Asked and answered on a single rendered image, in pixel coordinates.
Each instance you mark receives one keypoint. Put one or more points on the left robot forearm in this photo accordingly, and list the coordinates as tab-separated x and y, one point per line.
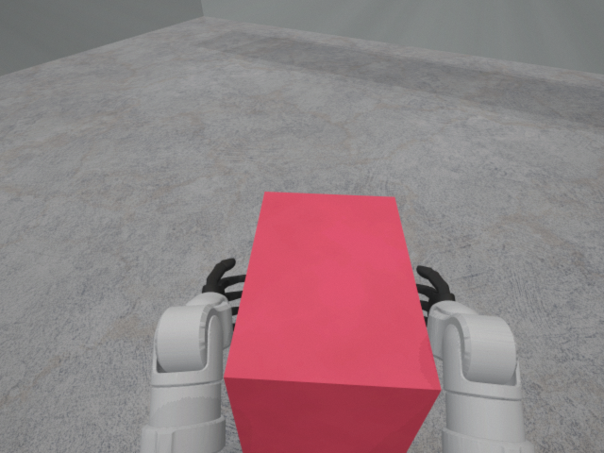
187	366

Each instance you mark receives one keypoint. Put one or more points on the robot left hand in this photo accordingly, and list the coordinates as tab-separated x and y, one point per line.
216	284

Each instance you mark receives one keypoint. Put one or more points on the carton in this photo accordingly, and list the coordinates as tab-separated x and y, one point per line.
330	352

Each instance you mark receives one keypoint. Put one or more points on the right robot forearm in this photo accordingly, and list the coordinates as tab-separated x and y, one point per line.
481	372

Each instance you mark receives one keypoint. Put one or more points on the robot right hand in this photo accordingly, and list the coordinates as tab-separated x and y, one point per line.
440	293

